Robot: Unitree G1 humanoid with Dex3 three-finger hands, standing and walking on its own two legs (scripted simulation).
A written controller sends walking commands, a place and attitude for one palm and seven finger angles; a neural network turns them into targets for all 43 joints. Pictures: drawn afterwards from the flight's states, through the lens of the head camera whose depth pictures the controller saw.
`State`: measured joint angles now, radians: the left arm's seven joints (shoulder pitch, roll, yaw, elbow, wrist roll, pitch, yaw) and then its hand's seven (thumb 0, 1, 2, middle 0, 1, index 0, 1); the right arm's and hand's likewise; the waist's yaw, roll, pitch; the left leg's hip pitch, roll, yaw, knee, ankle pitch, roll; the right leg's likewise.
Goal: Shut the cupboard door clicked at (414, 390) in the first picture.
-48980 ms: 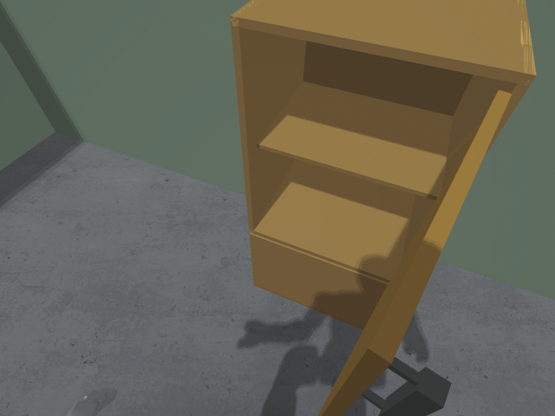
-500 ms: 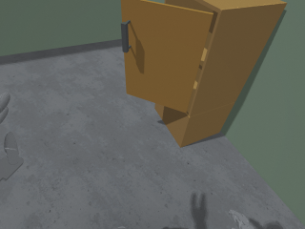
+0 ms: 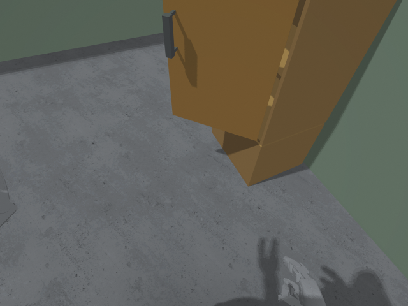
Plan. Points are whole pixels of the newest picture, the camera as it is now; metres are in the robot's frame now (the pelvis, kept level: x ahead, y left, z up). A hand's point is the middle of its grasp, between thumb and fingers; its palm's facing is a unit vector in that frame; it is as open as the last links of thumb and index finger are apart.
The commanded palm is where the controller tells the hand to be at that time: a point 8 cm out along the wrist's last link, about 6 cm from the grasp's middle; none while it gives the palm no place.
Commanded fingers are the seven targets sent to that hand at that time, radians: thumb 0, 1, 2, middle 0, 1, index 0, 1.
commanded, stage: stop stepping back and stand still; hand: left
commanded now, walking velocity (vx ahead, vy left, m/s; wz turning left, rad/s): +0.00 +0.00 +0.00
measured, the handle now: (171, 34) +0.95 +0.16 +0.05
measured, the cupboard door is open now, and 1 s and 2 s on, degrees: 42 42 42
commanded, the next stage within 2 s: let the arm hang, fingers relaxed in 0.36 s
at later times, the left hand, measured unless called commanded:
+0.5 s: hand (24, 210) +0.22 +0.27 +0.15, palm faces +0.36 -0.78 -0.50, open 7.4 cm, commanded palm none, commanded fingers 0.00 0.90 0.90 -0.20 -0.30 -0.20 -0.30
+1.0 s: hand out of the picture -0.04 +0.21 -0.17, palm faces +0.04 -0.97 -0.22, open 7.2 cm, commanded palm none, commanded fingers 0.00 0.90 0.90 -0.20 -0.30 -0.20 -0.30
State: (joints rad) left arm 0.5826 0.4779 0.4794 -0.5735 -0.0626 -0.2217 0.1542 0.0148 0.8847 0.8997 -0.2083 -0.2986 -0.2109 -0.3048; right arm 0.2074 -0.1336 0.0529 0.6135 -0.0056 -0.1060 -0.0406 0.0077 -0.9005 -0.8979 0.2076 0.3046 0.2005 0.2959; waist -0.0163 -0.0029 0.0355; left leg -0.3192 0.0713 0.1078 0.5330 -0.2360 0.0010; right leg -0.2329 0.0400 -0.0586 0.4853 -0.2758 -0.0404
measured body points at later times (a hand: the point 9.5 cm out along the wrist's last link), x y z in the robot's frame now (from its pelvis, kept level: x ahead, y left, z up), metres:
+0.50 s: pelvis +0.01 +0.01 +0.00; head +0.02 +0.00 +0.45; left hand +0.20 +0.31 +0.17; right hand +0.18 -0.24 -0.08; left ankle +0.03 +0.12 -0.74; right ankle -0.01 -0.09 -0.74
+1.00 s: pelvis -0.02 +0.02 +0.00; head +0.00 +0.02 +0.45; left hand -0.04 +0.26 -0.15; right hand -0.02 -0.21 -0.15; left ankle +0.03 +0.12 -0.74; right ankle -0.01 -0.09 -0.74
